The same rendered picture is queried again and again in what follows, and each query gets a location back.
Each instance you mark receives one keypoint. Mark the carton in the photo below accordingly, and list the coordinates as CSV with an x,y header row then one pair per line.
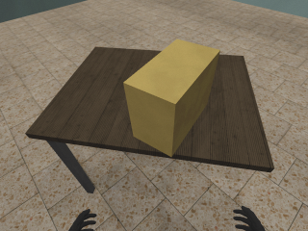
x,y
167,95

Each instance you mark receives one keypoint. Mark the table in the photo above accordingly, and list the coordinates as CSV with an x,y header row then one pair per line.
x,y
91,110

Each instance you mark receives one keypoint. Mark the robot right hand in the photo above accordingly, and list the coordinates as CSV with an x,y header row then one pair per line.
x,y
251,219

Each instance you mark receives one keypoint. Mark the robot left hand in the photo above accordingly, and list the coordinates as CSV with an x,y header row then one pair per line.
x,y
79,223

